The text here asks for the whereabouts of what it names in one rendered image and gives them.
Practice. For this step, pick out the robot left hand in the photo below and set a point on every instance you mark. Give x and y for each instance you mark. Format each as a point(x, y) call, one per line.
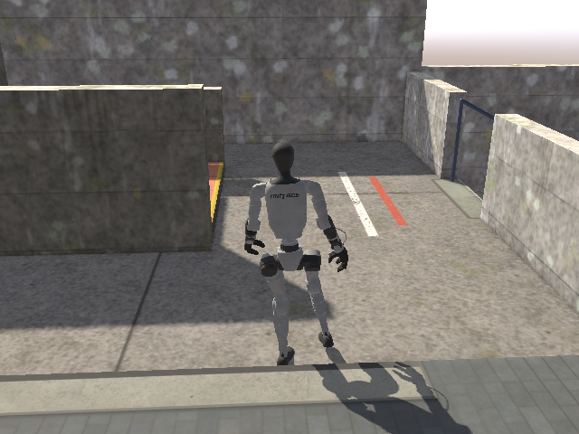
point(249, 249)

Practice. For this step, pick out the right robot shin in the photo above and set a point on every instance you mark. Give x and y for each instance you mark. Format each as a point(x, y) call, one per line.
point(319, 305)

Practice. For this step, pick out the robot left forearm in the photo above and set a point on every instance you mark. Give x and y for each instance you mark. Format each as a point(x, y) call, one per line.
point(250, 236)

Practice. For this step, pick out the robot right forearm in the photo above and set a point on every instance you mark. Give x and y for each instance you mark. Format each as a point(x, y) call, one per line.
point(333, 237)

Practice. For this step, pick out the robot right hand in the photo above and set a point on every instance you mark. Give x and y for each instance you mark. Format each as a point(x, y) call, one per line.
point(343, 257)

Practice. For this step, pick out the robot left upper arm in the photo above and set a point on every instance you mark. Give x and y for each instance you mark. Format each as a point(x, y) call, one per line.
point(254, 208)

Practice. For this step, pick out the robot right upper arm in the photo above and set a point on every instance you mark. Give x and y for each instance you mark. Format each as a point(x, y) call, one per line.
point(319, 203)

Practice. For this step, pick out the robot right foot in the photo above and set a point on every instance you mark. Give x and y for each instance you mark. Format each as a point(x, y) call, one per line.
point(327, 340)

